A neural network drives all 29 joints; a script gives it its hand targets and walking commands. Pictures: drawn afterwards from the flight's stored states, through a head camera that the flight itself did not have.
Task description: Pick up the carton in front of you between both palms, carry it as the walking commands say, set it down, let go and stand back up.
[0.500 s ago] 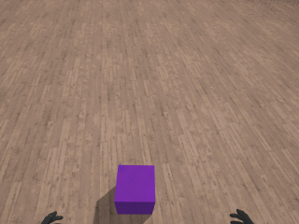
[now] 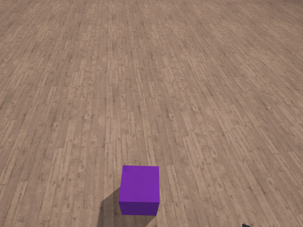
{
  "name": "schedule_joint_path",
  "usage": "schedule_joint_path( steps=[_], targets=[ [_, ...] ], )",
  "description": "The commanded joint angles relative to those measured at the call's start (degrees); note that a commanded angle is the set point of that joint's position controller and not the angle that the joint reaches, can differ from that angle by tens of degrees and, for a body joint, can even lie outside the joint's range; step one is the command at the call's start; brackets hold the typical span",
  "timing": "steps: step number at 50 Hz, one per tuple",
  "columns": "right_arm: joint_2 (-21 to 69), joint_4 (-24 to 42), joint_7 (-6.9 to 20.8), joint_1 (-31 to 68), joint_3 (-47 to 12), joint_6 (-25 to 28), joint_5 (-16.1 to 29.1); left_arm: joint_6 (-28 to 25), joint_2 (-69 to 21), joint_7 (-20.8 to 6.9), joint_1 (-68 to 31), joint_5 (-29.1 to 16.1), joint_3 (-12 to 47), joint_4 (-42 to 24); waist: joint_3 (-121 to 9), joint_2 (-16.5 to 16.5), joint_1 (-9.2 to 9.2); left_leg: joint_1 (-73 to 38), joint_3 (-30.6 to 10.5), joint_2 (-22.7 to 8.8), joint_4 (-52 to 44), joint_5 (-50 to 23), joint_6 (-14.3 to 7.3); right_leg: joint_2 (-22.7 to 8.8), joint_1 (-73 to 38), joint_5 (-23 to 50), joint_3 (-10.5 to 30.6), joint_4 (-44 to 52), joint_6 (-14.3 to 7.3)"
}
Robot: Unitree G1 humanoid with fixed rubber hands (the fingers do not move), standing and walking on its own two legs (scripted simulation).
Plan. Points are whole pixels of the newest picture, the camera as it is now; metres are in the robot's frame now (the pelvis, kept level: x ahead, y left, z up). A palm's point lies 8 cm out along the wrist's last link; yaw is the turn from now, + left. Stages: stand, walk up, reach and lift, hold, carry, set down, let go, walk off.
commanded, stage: stand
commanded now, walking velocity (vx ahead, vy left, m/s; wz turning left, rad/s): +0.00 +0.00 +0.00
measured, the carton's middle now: (140, 191) +0.45 +0.04 -0.65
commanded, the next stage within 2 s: none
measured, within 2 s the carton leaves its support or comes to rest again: neither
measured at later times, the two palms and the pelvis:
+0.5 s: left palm out of the picture +0.05 +0.29 -0.11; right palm out of the picture +0.07 -0.30 -0.11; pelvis -0.01 -0.01 +0.00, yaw +1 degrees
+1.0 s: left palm out of the picture +0.05 +0.29 -0.11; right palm out of the picture +0.08 -0.30 -0.11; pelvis -0.01 -0.01 +0.00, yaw +2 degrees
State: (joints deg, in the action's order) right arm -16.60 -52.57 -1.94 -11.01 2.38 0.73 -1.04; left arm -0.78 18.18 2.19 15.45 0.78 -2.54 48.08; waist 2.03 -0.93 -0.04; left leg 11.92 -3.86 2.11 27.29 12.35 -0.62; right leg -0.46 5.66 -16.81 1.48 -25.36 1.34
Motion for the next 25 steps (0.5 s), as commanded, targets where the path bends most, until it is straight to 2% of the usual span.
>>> schedule_joint_path(
  steps=[1, 25],
  targets=[
    [-8.4, 2.14, -0.22, 1.19, 1.5, 0.58, 0.1, -0.69, 7.82, 0.19, 0.16, -0.1, -1.68, -2.19, 0.37, 1.48, -0.09, -0.99, -5.18, -5.33, -5.5, -5.69, -0.33, -3.61, 3.71, 3.96, 2.9, 5.13, -0.65],
    [-10.14, -1.85, -0.3, 1.59, 0.36, 0.36, 0.6, -0.68, 9.35, -0.02, -1.14, -0.6, -1.52, 1.81, 0.47, 1.27, 0.0, -1.3, -5.98, -5.86, -6.76, -6.95, -0.1, -4.63, 2.73, 3.98, 3.03, 7.13, -1.04]
  ],
)
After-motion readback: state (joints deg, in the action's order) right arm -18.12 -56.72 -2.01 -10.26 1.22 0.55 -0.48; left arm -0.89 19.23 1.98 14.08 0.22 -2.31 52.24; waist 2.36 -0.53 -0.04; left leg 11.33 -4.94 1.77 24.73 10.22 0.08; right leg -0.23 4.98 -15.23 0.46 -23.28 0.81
